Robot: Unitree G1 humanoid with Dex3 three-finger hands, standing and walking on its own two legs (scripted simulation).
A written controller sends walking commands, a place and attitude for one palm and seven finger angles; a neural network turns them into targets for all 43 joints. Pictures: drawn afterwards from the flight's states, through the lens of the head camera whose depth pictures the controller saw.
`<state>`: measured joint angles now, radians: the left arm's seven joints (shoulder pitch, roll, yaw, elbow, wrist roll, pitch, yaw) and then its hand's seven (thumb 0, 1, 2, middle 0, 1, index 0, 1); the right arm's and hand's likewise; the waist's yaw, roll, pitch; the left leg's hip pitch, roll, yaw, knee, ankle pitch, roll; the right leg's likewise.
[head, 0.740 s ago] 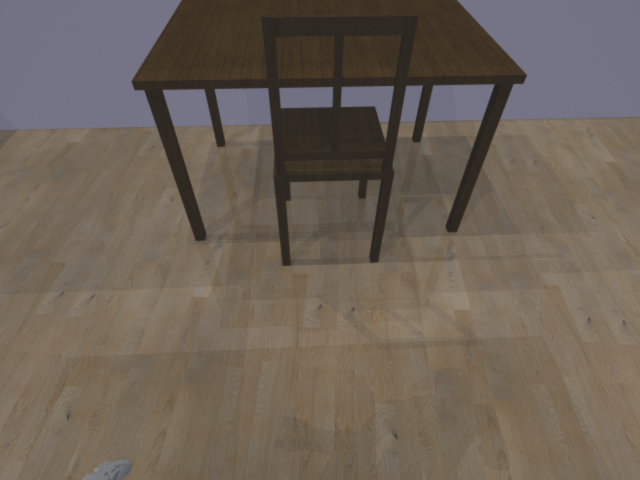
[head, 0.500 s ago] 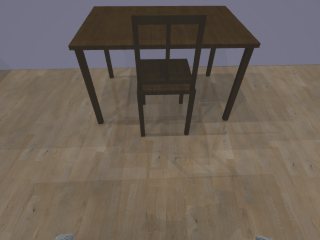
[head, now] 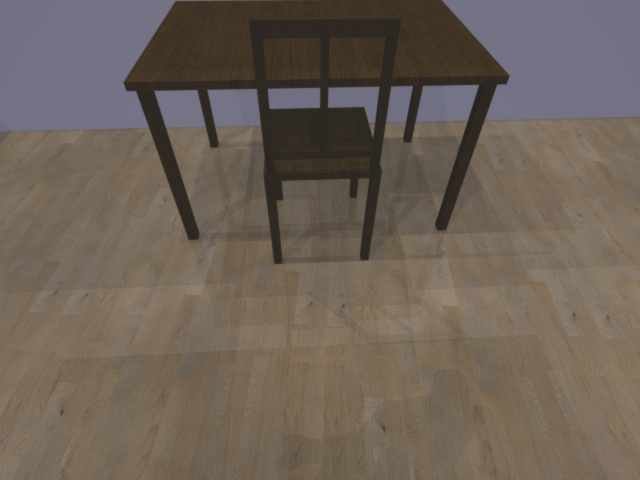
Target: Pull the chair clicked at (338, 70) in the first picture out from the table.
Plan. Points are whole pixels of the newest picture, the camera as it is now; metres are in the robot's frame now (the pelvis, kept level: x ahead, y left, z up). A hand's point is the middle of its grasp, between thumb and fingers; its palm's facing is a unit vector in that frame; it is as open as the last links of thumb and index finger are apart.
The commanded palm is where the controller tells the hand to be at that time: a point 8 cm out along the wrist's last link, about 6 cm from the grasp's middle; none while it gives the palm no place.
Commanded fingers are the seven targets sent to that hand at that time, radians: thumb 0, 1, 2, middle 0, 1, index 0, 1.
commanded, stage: stand and wait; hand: left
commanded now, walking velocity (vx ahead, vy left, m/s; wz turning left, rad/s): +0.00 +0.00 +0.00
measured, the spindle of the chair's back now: (324, 99) +1.09 +0.05 -0.06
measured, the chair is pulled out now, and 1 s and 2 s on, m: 0.00 0.00 0.00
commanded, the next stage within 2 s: look at it before walking up in 0.08 s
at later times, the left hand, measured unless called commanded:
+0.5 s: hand out of the picture +0.08 +0.25 -0.15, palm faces -0.03 -0.94 -0.33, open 7.4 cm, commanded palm none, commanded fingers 0.00 0.90 0.90 -0.20 -0.30 -0.20 -0.30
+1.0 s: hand out of the picture +0.07 +0.23 -0.17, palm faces -0.03 -0.96 -0.27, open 7.4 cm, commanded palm none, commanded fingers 0.00 0.90 0.90 -0.20 -0.30 -0.20 -0.30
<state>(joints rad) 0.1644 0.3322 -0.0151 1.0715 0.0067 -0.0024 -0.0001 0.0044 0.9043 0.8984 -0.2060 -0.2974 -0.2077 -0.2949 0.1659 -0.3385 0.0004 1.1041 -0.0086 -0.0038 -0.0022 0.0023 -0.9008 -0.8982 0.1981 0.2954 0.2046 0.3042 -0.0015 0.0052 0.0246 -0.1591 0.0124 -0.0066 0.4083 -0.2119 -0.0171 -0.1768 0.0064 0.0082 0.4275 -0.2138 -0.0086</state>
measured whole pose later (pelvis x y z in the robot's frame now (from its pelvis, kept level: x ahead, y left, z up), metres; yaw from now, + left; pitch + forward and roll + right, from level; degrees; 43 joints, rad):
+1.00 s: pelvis +0.04 +0.01 +0.00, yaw -2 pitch -1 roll +0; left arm 0.25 0.27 -0.01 1.08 0.02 0.01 -0.01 0.00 0.91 0.90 -0.20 -0.30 -0.20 -0.29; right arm 0.19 -0.28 0.00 1.10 -0.02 0.00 0.00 0.00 -0.90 -0.90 0.20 0.30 0.20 0.30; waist 0.02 0.00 -0.03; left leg -0.15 0.02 0.03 0.48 -0.34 -0.01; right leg -0.17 0.02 0.04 0.48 -0.29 -0.01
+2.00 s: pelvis +0.37 -0.02 -0.01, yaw -5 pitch -1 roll -2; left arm 0.27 0.18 0.04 1.05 0.01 0.01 0.03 0.00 0.91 0.90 -0.20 -0.30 -0.20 -0.29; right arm 0.17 -0.14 -0.03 0.98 -0.01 -0.03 -0.02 -0.02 -0.93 -0.90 0.20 0.30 0.20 0.30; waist 0.02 -0.05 0.07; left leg -0.35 0.01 0.11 0.58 -0.22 0.10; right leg -0.38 -0.06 -0.06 1.09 -0.50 0.04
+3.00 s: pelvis +0.49 +0.00 -0.02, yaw +6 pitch +0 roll +0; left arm 0.50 0.13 0.03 1.16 0.02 -0.02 0.01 0.00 0.91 0.90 -0.20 -0.30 -0.21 -0.29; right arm 0.16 -0.15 -0.04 1.01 -0.02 -0.06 0.00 0.00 -0.91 -0.90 0.19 0.29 0.20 0.30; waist 0.07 -0.04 0.05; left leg -0.32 0.04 0.11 0.59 -0.28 0.03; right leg -0.17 -0.09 -0.06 0.74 -0.49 0.01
